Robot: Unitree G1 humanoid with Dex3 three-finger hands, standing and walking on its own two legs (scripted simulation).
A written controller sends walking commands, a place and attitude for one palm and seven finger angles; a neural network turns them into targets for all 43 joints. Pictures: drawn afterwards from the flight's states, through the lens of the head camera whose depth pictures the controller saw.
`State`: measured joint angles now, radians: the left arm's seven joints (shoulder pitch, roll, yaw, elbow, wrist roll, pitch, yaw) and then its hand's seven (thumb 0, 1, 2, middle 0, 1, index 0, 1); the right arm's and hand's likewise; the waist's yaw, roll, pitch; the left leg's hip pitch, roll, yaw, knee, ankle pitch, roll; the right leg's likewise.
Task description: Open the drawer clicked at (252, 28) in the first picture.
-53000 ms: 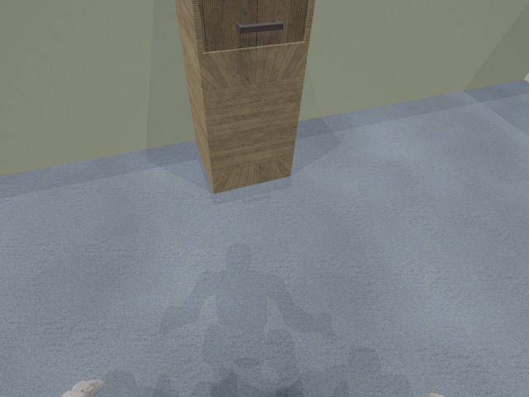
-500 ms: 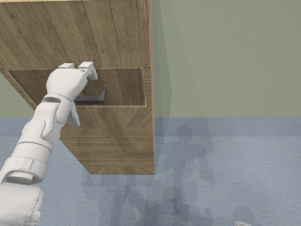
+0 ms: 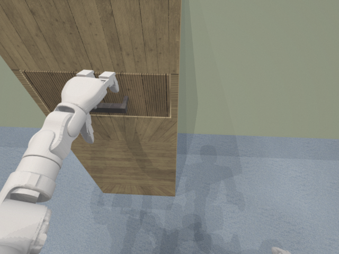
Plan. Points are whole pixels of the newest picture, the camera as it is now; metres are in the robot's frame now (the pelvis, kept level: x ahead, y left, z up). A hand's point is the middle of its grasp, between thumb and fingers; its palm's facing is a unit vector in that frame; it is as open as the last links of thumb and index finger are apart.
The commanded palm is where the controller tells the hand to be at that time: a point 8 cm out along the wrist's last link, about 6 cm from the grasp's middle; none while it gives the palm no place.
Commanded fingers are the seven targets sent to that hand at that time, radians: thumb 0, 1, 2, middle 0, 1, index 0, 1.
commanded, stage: move the hooked fingers above the handle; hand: left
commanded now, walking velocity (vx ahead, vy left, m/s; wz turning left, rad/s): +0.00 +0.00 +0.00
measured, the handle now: (100, 102) +0.49 +0.23 +0.06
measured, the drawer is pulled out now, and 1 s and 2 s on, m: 0.00 0.00 0.00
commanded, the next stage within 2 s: none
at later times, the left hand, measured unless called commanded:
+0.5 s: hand (82, 113) +0.41 +0.24 +0.10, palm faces -0.04 -0.02 -1.00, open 13.8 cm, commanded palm +0.41 +0.24 +0.18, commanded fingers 0.00 -0.50 0.30 -0.30 -1.20 -0.30 -1.20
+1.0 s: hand (87, 112) +0.42 +0.23 +0.10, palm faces -0.06 -0.02 -1.00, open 13.8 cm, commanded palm +0.41 +0.24 +0.18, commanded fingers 0.00 -0.50 0.30 -0.30 -1.20 -0.30 -1.20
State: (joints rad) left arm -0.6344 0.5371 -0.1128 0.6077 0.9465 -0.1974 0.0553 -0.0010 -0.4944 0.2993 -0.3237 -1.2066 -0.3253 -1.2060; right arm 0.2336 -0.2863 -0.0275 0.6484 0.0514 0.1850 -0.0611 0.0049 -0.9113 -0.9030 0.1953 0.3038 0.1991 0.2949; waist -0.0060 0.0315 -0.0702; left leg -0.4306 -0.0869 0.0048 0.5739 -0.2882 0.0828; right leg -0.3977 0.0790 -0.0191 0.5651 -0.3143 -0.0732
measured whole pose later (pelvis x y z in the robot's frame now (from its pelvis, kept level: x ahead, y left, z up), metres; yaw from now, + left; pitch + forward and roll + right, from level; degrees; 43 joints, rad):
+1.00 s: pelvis +0.00 +0.01 +0.00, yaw +0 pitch +8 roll -1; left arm -0.61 0.53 -0.13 0.62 0.97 -0.12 0.01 0.00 -0.49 0.30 -0.33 -1.21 -0.33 -1.21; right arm 0.27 -0.25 -0.01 0.63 0.05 0.20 -0.05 0.00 -0.91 -0.90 0.20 0.30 0.20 0.30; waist 0.00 0.04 -0.07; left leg -0.41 -0.09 0.02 0.56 -0.28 0.10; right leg -0.38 0.07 -0.01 0.55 -0.31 -0.06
